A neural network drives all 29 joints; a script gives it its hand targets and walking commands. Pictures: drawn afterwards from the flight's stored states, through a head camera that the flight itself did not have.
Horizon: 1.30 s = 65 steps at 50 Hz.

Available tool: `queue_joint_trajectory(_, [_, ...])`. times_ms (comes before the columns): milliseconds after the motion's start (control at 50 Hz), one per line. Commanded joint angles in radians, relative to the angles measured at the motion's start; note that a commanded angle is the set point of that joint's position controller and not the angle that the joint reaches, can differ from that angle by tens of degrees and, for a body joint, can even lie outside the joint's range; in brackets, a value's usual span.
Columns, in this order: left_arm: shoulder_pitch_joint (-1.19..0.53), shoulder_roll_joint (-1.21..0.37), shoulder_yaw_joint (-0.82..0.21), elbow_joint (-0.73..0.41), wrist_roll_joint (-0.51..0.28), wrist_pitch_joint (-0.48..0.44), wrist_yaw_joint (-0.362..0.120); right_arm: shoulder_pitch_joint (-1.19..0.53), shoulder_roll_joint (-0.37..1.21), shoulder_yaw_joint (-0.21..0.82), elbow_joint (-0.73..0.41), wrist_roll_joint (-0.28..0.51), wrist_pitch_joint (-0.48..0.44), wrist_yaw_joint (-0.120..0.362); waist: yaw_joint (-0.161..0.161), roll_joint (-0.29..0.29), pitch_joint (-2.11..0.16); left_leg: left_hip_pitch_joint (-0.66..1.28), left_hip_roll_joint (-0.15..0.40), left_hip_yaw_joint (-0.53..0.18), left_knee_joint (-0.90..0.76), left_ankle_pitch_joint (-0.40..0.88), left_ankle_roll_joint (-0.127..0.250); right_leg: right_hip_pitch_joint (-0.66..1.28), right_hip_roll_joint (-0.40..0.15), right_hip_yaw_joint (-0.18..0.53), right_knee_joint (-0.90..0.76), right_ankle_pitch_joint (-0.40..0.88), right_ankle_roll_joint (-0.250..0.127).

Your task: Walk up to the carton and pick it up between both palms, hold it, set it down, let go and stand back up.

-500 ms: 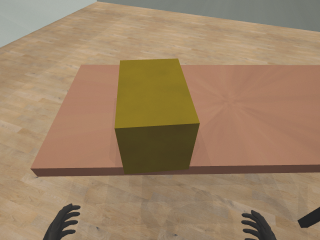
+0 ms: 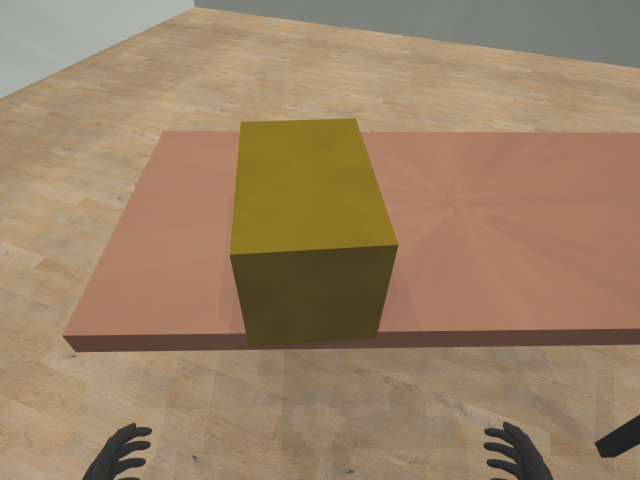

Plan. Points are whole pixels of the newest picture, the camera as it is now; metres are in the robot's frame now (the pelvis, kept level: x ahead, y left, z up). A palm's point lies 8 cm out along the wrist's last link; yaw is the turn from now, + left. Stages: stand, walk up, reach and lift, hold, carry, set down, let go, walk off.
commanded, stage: stand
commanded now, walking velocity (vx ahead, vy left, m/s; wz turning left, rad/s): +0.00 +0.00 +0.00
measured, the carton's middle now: (305, 225) +0.45 +0.02 +0.08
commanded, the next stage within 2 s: none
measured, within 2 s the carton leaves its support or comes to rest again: neither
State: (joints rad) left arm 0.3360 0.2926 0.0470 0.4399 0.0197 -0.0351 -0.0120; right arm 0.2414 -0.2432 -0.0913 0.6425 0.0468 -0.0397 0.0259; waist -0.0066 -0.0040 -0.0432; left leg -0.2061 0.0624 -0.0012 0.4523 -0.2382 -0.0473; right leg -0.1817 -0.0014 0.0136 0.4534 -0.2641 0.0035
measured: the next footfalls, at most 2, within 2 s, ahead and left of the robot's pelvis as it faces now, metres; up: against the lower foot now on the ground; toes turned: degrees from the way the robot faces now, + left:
none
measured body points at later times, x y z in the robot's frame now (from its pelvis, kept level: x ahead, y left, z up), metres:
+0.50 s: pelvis -0.01 +0.00 +0.00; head -0.04 +0.00 +0.45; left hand +0.14 +0.27 -0.06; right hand +0.13 -0.27 -0.08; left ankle +0.00 +0.15 -0.74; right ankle -0.01 -0.13 -0.74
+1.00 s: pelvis -0.03 +0.00 +0.00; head -0.06 +0.00 +0.45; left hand +0.12 +0.27 -0.06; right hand +0.11 -0.27 -0.08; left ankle +0.00 +0.15 -0.74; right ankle -0.01 -0.13 -0.74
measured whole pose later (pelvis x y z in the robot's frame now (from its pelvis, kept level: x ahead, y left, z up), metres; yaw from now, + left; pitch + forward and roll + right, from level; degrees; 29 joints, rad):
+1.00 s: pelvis -0.03 +0.00 +0.00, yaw +0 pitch -3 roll +0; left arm 0.34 0.30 0.05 0.45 0.02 -0.04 -0.01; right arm 0.26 -0.25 -0.09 0.65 0.05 -0.04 0.03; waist -0.01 -0.01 -0.03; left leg -0.20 0.06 0.00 0.45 -0.20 -0.05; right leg -0.18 0.00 0.01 0.46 -0.23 0.00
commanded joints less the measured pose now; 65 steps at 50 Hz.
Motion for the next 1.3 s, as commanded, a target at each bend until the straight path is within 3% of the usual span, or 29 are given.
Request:
queue_joint_trajectory(0, [-0.018,0.241,0.069,0.044,0.011,-0.037,0.009,0.001,-0.25,-0.036,-0.046,-0.083,-0.018,-0.009,0.006,0.047,0.0,0.084,0.05,-0.044,0.016,0.226,0.085,-0.006,-0.103,0.066,-0.004,0.27,-0.039])
queue_joint_trajectory(120, [-0.014,0.254,0.069,0.044,0.009,-0.037,0.021,0.017,-0.27,-0.051,-0.041,-0.085,-0.024,-0.012,-0.01,0.013,0.003,0.092,0.07,-0.063,0.019,0.247,0.091,-0.01,-0.106,0.052,-0.004,0.279,-0.047])
queue_joint_trajectory(160, [0.005,0.252,0.073,0.04,0.009,-0.04,0.014,0.015,-0.254,-0.038,-0.038,-0.083,-0.017,-0.007,0.02,-0.016,-0.012,0.068,0.064,-0.047,0.026,0.299,0.091,0.029,-0.103,0.034,0.001,0.313,-0.045])
queue_joint_trajectory(220, [-0.019,0.239,0.06,0.034,0.007,-0.038,0.013,0.018,-0.252,-0.038,-0.044,-0.071,-0.016,-0.015,0.003,-0.016,0.032,0.065,0.062,-0.065,-0.001,0.208,0.079,-0.016,-0.108,0.057,-0.027,0.245,-0.038])
queue_joint_trajectory(260, [-0.035,0.23,0.06,0.024,0.003,-0.042,0.007,-0.019,-0.275,-0.038,-0.053,-0.085,-0.016,-0.009,0.003,0.05,-0.017,0.068,0.054,-0.041,0.016,0.237,0.083,0.017,-0.107,0.045,-0.013,0.25,-0.032])
queue_joint_trajectory(300, [-0.022,0.243,0.055,0.036,0.001,-0.036,0.008,0.001,-0.288,-0.041,-0.053,-0.084,-0.007,-0.006,0.011,-0.026,0.015,0.042,0.057,-0.047,0.018,0.196,0.084,0.018,-0.109,0.049,-0.012,0.267,-0.035])
queue_joint_trajectory(360, [-0.016,0.26,0.066,0.037,0.01,-0.036,0.009,0.005,-0.274,-0.044,-0.045,-0.078,-0.02,-0.006,-0.001,-0.032,0.031,0.087,0.063,-0.066,-0.003,0.172,0.087,-0.048,-0.106,0.038,-0.035,0.211,-0.04])
queue_joint_trajectory(420, [-0.029,0.243,0.065,0.031,0.006,-0.04,0.014,0.008,-0.286,-0.044,-0.027,-0.086,-0.008,-0.007,-0.007,0.066,0.074,0.028,0.046,-0.044,0.0,0.169,0.075,-0.033,-0.111,0.061,-0.033,0.198,-0.041])
queue_joint_trajectory(500, [-0.003,0.252,0.061,0.04,-0.003,-0.031,0.005,0.004,-0.293,-0.052,-0.041,-0.07,-0.024,-0.006,0.005,-0.01,0.035,0.022,0.051,-0.055,-0.007,0.12,0.076,-0.003,-0.103,0.042,-0.031,0.176,-0.035])
queue_joint_trajectory(560, [-0.034,0.236,0.058,0.023,0.001,-0.038,0.008,-0.01,-0.296,-0.047,-0.037,-0.077,-0.024,-0.008,0.004,0.051,0.044,0.038,0.057,-0.054,-0.018,0.132,0.073,-0.028,-0.108,0.055,-0.039,0.183,-0.038])
queue_joint_trajectory(600, [-0.023,0.266,0.068,0.032,0.001,-0.041,0.011,-0.004,-0.288,-0.045,-0.038,-0.078,-0.015,0.002,0.002,-0.001,0.045,0.033,0.058,-0.078,-0.019,0.118,0.076,-0.035,-0.108,0.044,-0.036,0.13,-0.04])
queue_joint_trajectory(660, [-0.037,0.259,0.066,0.044,0.001,-0.038,0.006,0.005,-0.281,-0.04,-0.043,-0.077,-0.019,-0.003,-0.006,0.031,0.045,0.005,0.053,-0.062,-0.031,0.082,0.072,-0.027,-0.105,0.048,-0.038,0.103,-0.036])
queue_joint_trajectory(720, [-0.04,0.259,0.066,0.026,-0.001,-0.037,0.01,0.013,-0.279,-0.038,-0.033,-0.07,-0.014,-0.005,-0.003,-0.041,0.084,0.015,0.058,-0.076,-0.015,0.093,0.083,-0.055,-0.11,0.045,-0.052,0.131,-0.029])
queue_joint_trajectory(760, [-0.026,0.246,0.061,0.015,0.003,-0.032,0.009,0.016,-0.268,-0.035,-0.037,-0.071,-0.009,0.0,-0.004,0.033,0.064,0.0,0.048,-0.054,-0.004,0.073,0.082,-0.036,-0.114,0.048,-0.037,0.139,-0.029])
queue_joint_trajectory(780, [-0.046,0.242,0.062,0.029,-0.006,-0.037,0.008,0.019,-0.243,-0.031,-0.029,-0.075,-0.014,-0.001,-0.011,0.003,0.091,0.004,0.051,-0.065,-0.025,0.054,0.076,-0.071,-0.125,0.074,-0.058,0.105,-0.038])
queue_joint_trajectory(800, [-0.023,0.227,0.055,0.039,-0.01,-0.034,0.003,-0.002,-0.265,-0.033,-0.027,-0.081,-0.015,-0.002,0.002,0.067,0.132,0.004,0.06,-0.064,-0.028,0.047,0.079,-0.088,-0.127,0.09,-0.068,0.089,-0.038])
queue_joint_trajectory(820, [-0.049,0.252,0.061,0.028,-0.003,-0.037,0.007,0.044,-0.254,-0.032,-0.028,-0.069,-0.02,0.002,-0.024,0.001,0.07,0.0,0.058,-0.08,-0.022,0.076,0.074,-0.05,-0.12,0.06,-0.05,0.114,-0.041])
queue_joint_trajectory(900, [-0.052,0.233,0.063,0.021,-0.007,-0.038,0.005,-0.01,-0.296,-0.043,-0.038,-0.078,-0.021,-0.004,-0.001,0.045,0.11,-0.019,0.045,-0.073,-0.035,0.082,0.064,-0.06,-0.11,0.046,-0.056,0.08,-0.03])
queue_joint_trajectory(920, [-0.015,0.252,0.057,0.045,-0.008,-0.04,0.003,-0.005,-0.256,-0.038,-0.04,-0.07,-0.02,0.001,-0.005,-0.075,0.065,0.036,0.064,-0.097,-0.031,0.078,0.076,-0.041,-0.111,0.044,-0.048,0.103,-0.034])
queue_joint_trajectory(960, [-0.034,0.245,0.063,0.035,-0.004,-0.034,0.002,0.003,-0.275,-0.039,-0.047,-0.065,-0.016,0.005,-0.003,0.038,0.143,-0.017,0.057,-0.077,-0.024,0.082,0.062,-0.093,-0.122,0.068,-0.06,0.076,-0.028])
queue_joint_trajectory(1040, [-0.073,0.27,0.068,0.021,-0.003,-0.038,0.008,0.009,-0.253,-0.024,-0.05,-0.074,-0.01,0.002,-0.003,-0.031,0.085,0.018,0.058,-0.075,-0.02,0.041,0.068,-0.077,-0.113,0.069,-0.076,0.005,-0.026])
queue_joint_trajectory(1080, [-0.085,0.252,0.059,0.023,-0.004,-0.032,0.002,0.003,-0.298,-0.043,-0.037,-0.072,-0.01,-0.002,-0.022,0.009,0.092,0.006,0.055,-0.077,-0.029,0.016,0.072,-0.088,-0.109,0.068,-0.081,0.024,-0.026])
queue_joint_trajectory(1120, [-0.032,0.256,0.067,0.034,-0.008,-0.034,0.009,0.006,-0.28,-0.035,-0.035,-0.074,-0.01,-0.001,0.009,-0.014,0.098,0.012,0.066,-0.082,-0.036,0.08,0.072,-0.072,-0.105,0.058,-0.058,0.048,-0.032])
queue_joint_trajectory(1140, [-0.049,0.254,0.068,0.032,-0.005,-0.034,0.013,0.011,-0.293,-0.041,-0.042,-0.069,-0.019,-0.002,-0.016,0.014,0.107,0.007,0.058,-0.085,-0.032,0.046,0.065,-0.093,-0.114,0.061,-0.073,0.062,-0.032])
queue_joint_trajectory(1180, [-0.043,0.24,0.064,0.033,-0.003,-0.034,0.004,0.016,-0.281,-0.037,-0.037,-0.075,-0.018,-0.004,0.004,0.036,0.1,-0.025,0.045,-0.064,-0.029,0.029,0.062,-0.041,-0.125,0.082,-0.074,0.034,-0.035])
queue_joint_trajectory(1200, [-0.041,0.258,0.066,0.025,-0.005,-0.031,0.003,-0.022,-0.263,-0.033,-0.051,-0.073,-0.014,-0.002,0.004,0.0,0.118,0.009,0.058,-0.085,-0.037,0.066,0.065,-0.097,-0.117,0.07,-0.06,0.025,-0.035])
queue_joint_trajectory(1220, [-0.055,0.245,0.064,0.029,-0.008,-0.027,0.001,-0.041,-0.302,-0.042,-0.063,-0.076,-0.019,-0.003,0.016,0.052,0.091,-0.01,0.056,-0.074,-0.031,0.045,0.064,-0.067,-0.113,0.074,-0.067,0.022,-0.032])
queue_joint_trajectory(1240, [-0.035,0.239,0.057,0.031,-0.011,-0.036,0.003,-0.006,-0.282,-0.036,-0.042,-0.071,-0.015,-0.005,0.004,-0.015,0.078,-0.016,0.065,-0.086,-0.035,0.038,0.069,-0.037,-0.116,0.063,-0.064,0.056,-0.029])
queue_joint_trajectory(1280, [-0.04,0.265,0.067,0.033,-0.007,-0.033,0.011,0.006,-0.282,-0.037,-0.045,-0.072,-0.018,-0.008,-0.004,-0.011,0.096,0.003,0.068,-0.087,-0.03,0.07,0.07,-0.058,-0.109,0.08,-0.056,0.075,-0.031])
